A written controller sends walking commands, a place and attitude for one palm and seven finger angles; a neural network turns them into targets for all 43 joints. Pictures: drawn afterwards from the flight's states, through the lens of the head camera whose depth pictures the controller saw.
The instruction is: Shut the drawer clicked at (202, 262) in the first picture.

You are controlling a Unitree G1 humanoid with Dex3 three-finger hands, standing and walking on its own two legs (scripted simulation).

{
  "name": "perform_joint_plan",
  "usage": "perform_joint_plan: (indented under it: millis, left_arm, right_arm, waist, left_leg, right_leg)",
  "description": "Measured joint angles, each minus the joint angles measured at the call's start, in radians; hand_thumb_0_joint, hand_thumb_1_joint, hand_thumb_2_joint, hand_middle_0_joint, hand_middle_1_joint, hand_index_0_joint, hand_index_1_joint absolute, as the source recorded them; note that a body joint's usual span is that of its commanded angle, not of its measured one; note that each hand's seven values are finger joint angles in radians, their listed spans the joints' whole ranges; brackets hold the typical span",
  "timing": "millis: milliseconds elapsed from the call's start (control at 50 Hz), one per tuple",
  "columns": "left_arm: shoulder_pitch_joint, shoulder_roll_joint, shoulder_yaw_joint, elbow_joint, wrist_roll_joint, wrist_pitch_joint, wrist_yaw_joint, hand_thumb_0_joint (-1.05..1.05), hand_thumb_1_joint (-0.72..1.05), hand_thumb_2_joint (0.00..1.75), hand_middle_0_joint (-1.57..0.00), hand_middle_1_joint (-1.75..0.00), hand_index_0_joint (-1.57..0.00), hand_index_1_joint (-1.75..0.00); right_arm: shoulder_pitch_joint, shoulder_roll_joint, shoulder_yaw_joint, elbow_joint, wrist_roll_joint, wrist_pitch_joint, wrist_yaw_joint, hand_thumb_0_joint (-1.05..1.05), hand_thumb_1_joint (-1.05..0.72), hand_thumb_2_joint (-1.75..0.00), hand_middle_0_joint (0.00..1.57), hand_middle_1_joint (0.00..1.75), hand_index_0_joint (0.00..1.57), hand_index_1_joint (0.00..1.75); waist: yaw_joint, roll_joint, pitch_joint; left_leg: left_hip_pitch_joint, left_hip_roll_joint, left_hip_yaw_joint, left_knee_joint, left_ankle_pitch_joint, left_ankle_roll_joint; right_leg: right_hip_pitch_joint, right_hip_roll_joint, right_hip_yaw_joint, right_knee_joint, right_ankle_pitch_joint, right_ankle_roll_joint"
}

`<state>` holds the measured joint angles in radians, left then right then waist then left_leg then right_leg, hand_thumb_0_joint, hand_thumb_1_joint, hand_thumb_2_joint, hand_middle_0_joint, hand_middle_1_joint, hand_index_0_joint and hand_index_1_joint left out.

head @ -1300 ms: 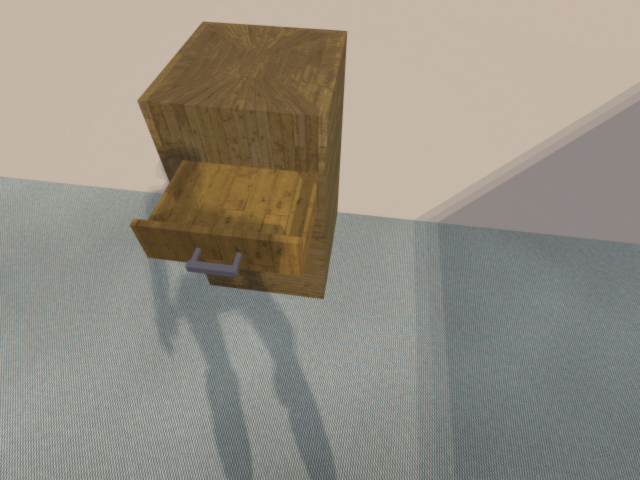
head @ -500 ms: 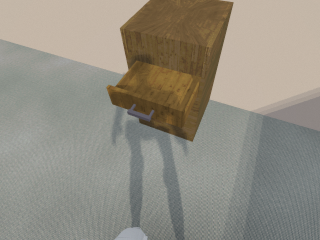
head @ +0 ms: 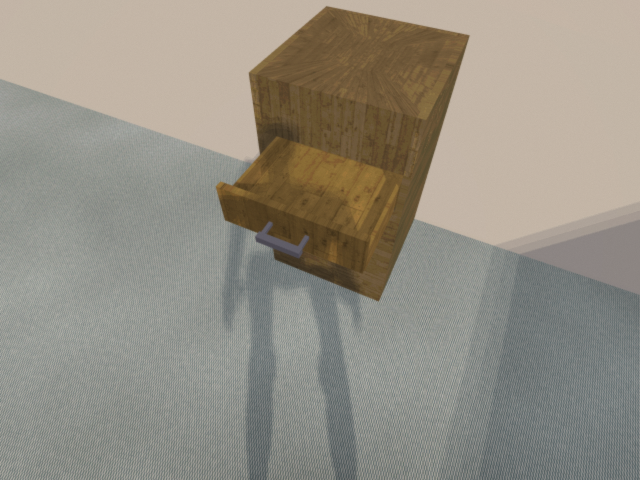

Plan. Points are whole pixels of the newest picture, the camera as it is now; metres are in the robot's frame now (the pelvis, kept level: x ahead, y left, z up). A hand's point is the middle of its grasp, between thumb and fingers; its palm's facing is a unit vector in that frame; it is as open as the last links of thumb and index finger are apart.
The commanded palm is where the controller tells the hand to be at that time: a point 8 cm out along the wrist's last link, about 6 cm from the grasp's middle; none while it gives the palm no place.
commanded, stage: look at it before walking up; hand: left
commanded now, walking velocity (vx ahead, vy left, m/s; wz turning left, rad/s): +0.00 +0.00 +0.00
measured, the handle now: (282, 238) +0.64 +0.13 -0.23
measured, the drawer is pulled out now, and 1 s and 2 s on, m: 0.23 0.23 0.23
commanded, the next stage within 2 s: turn to face it in 0.34 s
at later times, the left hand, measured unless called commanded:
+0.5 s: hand out of the picture +0.02 +0.17 -0.18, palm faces +0.02 -0.98 -0.21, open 7.3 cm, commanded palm none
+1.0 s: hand out of the picture +0.08 +0.18 -0.17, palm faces -0.10 -0.96 -0.27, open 7.4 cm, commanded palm none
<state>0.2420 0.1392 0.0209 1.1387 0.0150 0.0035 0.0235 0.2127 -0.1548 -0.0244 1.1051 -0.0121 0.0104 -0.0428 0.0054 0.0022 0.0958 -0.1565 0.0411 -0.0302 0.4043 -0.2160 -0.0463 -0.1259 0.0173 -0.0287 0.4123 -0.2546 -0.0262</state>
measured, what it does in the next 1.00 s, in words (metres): lifts its left foot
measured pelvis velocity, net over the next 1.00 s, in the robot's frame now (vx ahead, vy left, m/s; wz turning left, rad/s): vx -0.01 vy -0.01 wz -0.18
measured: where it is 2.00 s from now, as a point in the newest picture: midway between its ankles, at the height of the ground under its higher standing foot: outside the picture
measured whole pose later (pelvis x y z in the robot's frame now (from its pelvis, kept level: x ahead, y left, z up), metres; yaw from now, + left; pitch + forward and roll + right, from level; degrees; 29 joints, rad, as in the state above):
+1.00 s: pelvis -0.01 -0.01 -0.01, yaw -10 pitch +0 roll +1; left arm 0.19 0.19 0.09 0.97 0.03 0.03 0.02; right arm 0.15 -0.21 -0.09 0.99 -0.01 0.06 -0.05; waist 0.02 0.01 0.13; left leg -0.38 0.03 0.00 0.96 -0.52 -0.04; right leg -0.27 0.09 0.10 0.57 -0.28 -0.07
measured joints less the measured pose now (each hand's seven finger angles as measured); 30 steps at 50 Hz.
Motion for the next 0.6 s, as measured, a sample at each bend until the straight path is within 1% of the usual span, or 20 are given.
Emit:
perform_joint_plan:
  millis: [200,300,460,520,600]
  left_arm:
    - [-0.033,0.021,0.004,-0.013,-0.005,-0.005,0.005,0.0,0.91,0.9,-0.2,-0.3,-0.2,-0.3]
    - [-0.034,0.021,0.006,-0.017,-0.007,-0.006,0.008,0.0,0.92,0.9,-0.2,-0.3,-0.19,-0.3]
    - [-0.014,0.014,0.006,-0.014,-0.006,-0.007,0.011,0.0,0.92,0.9,-0.2,-0.3,-0.2,-0.3]
    - [-0.004,0.008,0.009,-0.014,-0.006,-0.003,0.009,0.0,0.92,0.9,-0.2,-0.3,-0.2,-0.3]
    - [0.009,-0.001,0.025,-0.021,-0.002,0.014,0.0,0.0,0.92,0.9,-0.2,-0.3,-0.2,-0.3]
  right_arm:
    - [0.088,0.033,0.01,0.044,-0.002,0.0,0.001,0.01,-0.92,-0.89,0.2,0.3,0.19,0.3]
    - [0.111,0.047,0.01,0.052,-0.002,-0.002,0.001,0.01,-0.91,-0.89,0.2,0.3,0.19,0.3]
    - [0.106,0.052,0.007,0.045,-0.001,-0.007,-0.003,0.01,-0.91,-0.89,0.2,0.3,0.2,0.3]
    - [0.092,0.049,0.004,0.037,-0.002,-0.006,-0.004,0.01,-0.91,-0.89,0.2,0.3,0.2,0.3]
    - [0.062,0.041,-0.01,0.011,-0.002,0.005,-0.006,0.01,-0.91,-0.89,0.2,0.3,0.2,0.3]
  waist:
    - [-0.021,0.005,-0.005]
    - [-0.027,0.006,-0.009]
    - [-0.024,0.005,-0.017]
    - [-0.015,0.006,-0.018]
    - [-0.004,0.008,-0.012]
  left_leg:
    - [0.011,0.002,0.005,-0.018,0.004,-0.001]
    - [0.011,0.003,0.006,-0.018,0.001,-0.001]
    - [0.016,0.005,0.011,-0.014,-0.006,-0.002]
    - [0.012,0.009,0.019,-0.005,-0.011,-0.002]
    - [-0.011,0.023,0.045,0.044,-0.039,-0.005]
  right_leg:
    - [0.009,0.002,0.004,-0.018,0.005,-0.001]
    - [0.008,0.002,0.005,-0.017,0.002,-0.002]
    - [0.011,0.004,0.01,-0.012,-0.003,-0.003]
    - [0.004,0.008,0.018,-0.004,-0.005,-0.003]
    - [-0.03,0.021,0.044,0.04,-0.017,-0.006]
